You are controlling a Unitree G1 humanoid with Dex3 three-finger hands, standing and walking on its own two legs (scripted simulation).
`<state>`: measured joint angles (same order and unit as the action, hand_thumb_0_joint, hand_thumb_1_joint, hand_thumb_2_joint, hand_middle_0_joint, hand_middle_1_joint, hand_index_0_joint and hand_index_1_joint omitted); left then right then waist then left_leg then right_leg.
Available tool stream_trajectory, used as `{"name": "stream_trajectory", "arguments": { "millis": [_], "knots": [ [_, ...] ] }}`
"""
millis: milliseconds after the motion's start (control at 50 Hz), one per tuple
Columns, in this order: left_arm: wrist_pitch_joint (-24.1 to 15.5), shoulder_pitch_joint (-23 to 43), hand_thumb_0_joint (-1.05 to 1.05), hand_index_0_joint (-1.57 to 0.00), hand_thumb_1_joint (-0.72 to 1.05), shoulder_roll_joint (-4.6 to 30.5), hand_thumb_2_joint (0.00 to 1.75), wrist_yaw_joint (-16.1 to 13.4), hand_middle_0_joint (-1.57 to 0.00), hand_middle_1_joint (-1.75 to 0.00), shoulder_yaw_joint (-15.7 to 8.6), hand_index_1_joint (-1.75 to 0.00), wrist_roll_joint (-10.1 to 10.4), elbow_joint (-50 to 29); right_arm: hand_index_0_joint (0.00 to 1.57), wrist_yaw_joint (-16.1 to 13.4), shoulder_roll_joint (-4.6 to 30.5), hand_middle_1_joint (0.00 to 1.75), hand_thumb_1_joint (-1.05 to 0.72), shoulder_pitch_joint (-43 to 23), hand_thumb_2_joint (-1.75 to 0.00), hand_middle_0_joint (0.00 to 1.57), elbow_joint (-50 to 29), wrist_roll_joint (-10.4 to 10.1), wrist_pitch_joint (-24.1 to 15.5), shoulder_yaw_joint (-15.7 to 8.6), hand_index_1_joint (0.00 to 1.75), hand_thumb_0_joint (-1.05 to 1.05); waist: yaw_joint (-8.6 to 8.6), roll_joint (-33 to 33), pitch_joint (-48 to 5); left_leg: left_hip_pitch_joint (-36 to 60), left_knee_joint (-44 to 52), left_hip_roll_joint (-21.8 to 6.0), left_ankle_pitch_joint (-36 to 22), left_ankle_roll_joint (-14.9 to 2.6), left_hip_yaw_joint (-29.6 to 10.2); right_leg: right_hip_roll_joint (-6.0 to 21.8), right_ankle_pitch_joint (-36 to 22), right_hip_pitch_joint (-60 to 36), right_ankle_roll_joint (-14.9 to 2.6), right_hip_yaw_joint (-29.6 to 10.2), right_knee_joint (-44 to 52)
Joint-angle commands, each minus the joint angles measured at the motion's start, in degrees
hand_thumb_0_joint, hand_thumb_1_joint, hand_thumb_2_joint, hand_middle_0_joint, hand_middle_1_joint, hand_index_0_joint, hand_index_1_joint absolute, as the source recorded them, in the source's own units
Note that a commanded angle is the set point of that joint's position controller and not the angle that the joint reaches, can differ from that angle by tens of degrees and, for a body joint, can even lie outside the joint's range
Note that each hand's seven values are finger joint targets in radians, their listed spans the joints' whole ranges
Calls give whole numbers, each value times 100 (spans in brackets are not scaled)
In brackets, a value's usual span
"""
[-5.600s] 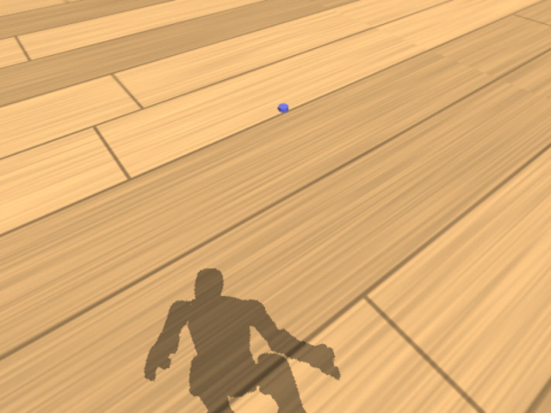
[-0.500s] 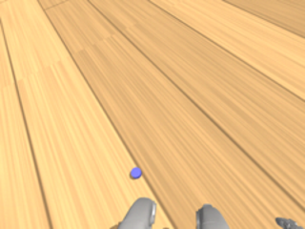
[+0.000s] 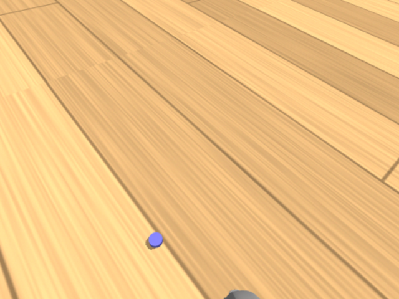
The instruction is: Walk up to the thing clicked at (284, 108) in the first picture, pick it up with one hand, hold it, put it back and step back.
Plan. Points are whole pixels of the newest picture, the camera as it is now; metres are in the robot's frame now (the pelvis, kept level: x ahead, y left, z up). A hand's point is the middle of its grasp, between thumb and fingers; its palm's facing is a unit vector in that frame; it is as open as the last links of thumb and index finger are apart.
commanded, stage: walk up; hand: left
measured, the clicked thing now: (155, 239) +0.49 +0.17 -0.74
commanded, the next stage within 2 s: none
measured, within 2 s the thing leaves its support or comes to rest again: neither
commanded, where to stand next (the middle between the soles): +0.09 -0.06 m, yaw +0 degrees
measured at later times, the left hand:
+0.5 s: hand out of the picture +0.17 +0.22 -0.15, palm faces -0.05 -0.93 -0.36, open 7.3 cm
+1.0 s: hand out of the picture +0.05 +0.23 -0.16, palm faces -0.02 -0.93 -0.37, open 7.3 cm
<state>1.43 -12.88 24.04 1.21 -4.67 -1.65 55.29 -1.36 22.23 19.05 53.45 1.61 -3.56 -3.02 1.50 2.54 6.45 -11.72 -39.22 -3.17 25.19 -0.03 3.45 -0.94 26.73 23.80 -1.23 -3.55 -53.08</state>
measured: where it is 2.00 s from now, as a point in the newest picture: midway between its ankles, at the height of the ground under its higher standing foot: outside the picture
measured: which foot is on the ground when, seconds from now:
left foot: down 0.00-0.16, up 0.18-0.36, down 0.38-0.96, up 0.98-1.00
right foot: up 0.00-0.10, down 0.12-1.00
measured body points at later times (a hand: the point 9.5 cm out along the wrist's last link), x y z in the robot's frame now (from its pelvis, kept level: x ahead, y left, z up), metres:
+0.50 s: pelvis +0.02 -0.03 -0.01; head +0.05 -0.03 +0.44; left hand +0.17 +0.27 -0.13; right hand +0.08 -0.34 -0.13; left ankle +0.09 +0.09 -0.72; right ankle +0.03 -0.15 -0.71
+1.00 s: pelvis -0.01 -0.04 +0.00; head +0.02 -0.03 +0.44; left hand +0.06 +0.28 -0.13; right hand +0.08 -0.36 -0.12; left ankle +0.07 +0.09 -0.71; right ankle +0.02 -0.15 -0.72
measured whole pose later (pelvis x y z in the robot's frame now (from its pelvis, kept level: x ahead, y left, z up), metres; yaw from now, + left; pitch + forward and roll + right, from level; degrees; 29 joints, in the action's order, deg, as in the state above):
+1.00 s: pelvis -0.01 -0.04 +0.00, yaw -1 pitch -3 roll +0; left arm 1.9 -9.1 22.3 1.2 -3.9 -1.6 57.6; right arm -0.1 22.0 5.6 57.2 1.2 1.6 -2.5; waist -0.8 0.8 7.6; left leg -25.7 -44.3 0.1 22.6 -0.6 -1.8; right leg 0.4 18.5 19.9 -1.5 1.5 -40.9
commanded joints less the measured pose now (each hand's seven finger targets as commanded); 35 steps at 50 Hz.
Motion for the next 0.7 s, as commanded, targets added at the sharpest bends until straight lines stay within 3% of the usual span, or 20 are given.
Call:
{"name": "stream_trajectory", "arguments": {
  "millis": [0,40,80,100,120,140,160,200,240,320,360,380,400,420,460,500,520,540,580,680],
  "knots": [
    [-244,743,0,-20,90,892,90,-4,-20,-30,-169,-30,30,-820,20,-153,1761,30,-90,354,-90,20,-335,-66,-128,-442,30,0,214,-1413,-407,1452,896,-1495,-4493,-1126,-1535,286,-38,1050,-122,348,533],
    [-255,732,0,-20,90,822,90,25,-20,-30,-155,-30,57,-795,20,-147,1703,30,-90,222,-90,20,-413,-78,-83,-380,30,0,145,-1421,-472,1013,699,-1226,-4509,-983,-1144,145,-301,432,-175,562,1041],
    [-291,-43,0,-20,90,809,90,-10,-20,-30,-200,-30,83,-508,20,-121,1611,30,-90,-144,-90,20,-570,-168,-36,-286,30,0,-353,-1219,-882,207,-155,-819,-4607,-685,-488,-82,-1373,-1295,-261,774,2262],
    [-332,-448,0,-20,90,1176,90,-65,-20,-30,-311,-30,60,-358,20,-123,1278,30,-90,-224,-90,20,-653,-223,-35,-157,30,0,-592,-504,-1102,-759,-1068,-551,-3939,-386,-320,205,-2076,-2401,-384,122,2276],
    [-356,-702,0,-20,90,1620,90,-120,-20,-30,-449,-30,18,-413,20,-123,975,30,-90,-99,-90,20,-794,-273,-56,-31,30,0,-680,765,-1499,-1990,-2476,-6,-1749,-77,-64,1458,-2469,-3297,-957,-1874,2562],
    [-331,-646,0,-20,90,1748,90,-139,-20,-30,-424,-30,149,-444,20,-203,1140,30,-90,-368,-90,20,-748,-284,-4,-115,30,0,-737,803,-1429,-2162,-2824,421,878,-155,-424,2279,-3028,-2839,-1762,-2791,2971],
    [-325,-310,0,-20,90,1621,90,-133,-20,-30,-363,-30,158,-561,20,-236,1286,30,-90,-459,-90,20,-641,-228,38,-194,30,0,-591,291,-990,-2084,-3153,232,1175,-115,-724,2273,-3124,-2229,-1880,-2424,2890],
    [-278,410,0,-20,90,1253,90,-187,-20,-30,-212,-30,166,-700,20,-188,1287,30,-90,-116,-90,20,-420,-246,23,-164,30,0,-188,39,-483,-1709,-2532,60,885,-133,-692,1631,-2939,-1235,-1445,-1218,2561],
    [-275,751,0,-20,90,1089,90,-195,-20,-30,-146,-30,67,-739,20,-112,1163,30,-90,106,-90,20,-165,-234,39,-129,30,0,-50,496,-318,-1164,-1586,43,256,-93,-323,1212,-3048,-523,-1188,-605,2523],
    [-225,903,0,-20,90,1115,90,-175,-20,-30,-91,-30,143,-716,20,-63,1045,30,-90,-13,-90,20,-12,-191,53,-122,30,0,-13,700,-628,-265,27,156,-916,-31,-31,1146,-3316,-360,-992,-491,1991],
    [-139,1013,0,-20,90,965,90,-166,-20,-30,-36,-30,234,-706,20,-89,1263,30,-90,-149,-90,20,-7,-84,7,-190,30,0,90,234,-639,207,836,-9,-1944,-124,-547,998,-2595,118,-587,-541,1509],
    [-98,944,0,-20,90,781,90,-165,-20,-30,-1,-30,278,-711,20,-100,1625,30,-90,-370,-90,20,-83,-18,-15,-270,30,0,-17,-503,-657,50,1254,-773,-1948,-422,-1775,539,-1740,353,-284,-337,1057],
    [-46,861,0,-20,90,897,90,-209,-20,-30,-56,-30,314,-550,20,-65,1922,30,-90,-700,-90,20,-144,-120,-4,-279,30,0,-94,-1154,-674,-789,1690,-1626,-1537,-1166,-2735,87,-262,-326,-137,132,344],
    [-15,717,0,-20,90,971,90,-219,-20,-30,-94,-30,270,-392,20,-48,1874,30,-90,-1105,-90,20,-213,-77,-6,-285,30,0,-218,-1033,-514,-1209,1769,-1773,-1307,-1398,-2868,202,242,-639,-106,31,93],
    [-66,487,0,-20,90,871,90,-167,-20,-30,-107,-30,234,-213,20,-63,1651,30,-90,-1394,-90,20,-251,-61,13,-184,30,0,-420,-922,-617,-1081,1334,-1290,-1614,-1084,-2012,233,-216,-773,-187,125,747],
    [-147,400,0,-20,90,933,90,-162,-20,-30,-117,-30,171,-116,20,-45,1442,30,-90,-1303,-90,20,-158,-135,78,-140,30,0,-400,-809,-791,-912,572,-849,-2793,-565,-1306,449,-1737,-1067,-266,-123,1769],
    [-177,513,0,-20,90,1113,90,-169,-20,-30,-146,-30,124,-164,20,-43,1312,30,-90,-1170,-90,20,-150,-197,122,-112,30,0,-251,-435,-849,-945,88,-526,-2773,-354,-998,806,-2326,-1058,-412,-731,2119],
    [-166,806,0,-20,90,1364,90,-153,-20,-30,-193,-30,155,-232,20,-61,1207,30,-90,-1168,-90,20,-140,-231,155,-122,30,0,-121,117,-872,-902,-348,81,-1850,-152,-473,1248,-2888,-898,-788,-1170,2298],
    [-143,1096,0,-20,90,1338,90,-151,-20,-30,-140,-30,161,-341,20,-63,1175,30,-90,-1169,-90,20,-40,-199,202,-163,30,0,-7,268,-815,-370,-290,257,-1112,-104,-383,1463,-2968,-323,-959,-1260,2376],
    [-47,1150,0,-20,90,1178,90,-145,-20,-30,-101,-30,95,-331,20,21,1260,30,-90,-1186,-90,20,53,-124,226,-228,30,0,-36,308,-793,-263,341,-60,-1375,-288,-711,975,-1284,-111,-459,-578,2263]
  ]
}}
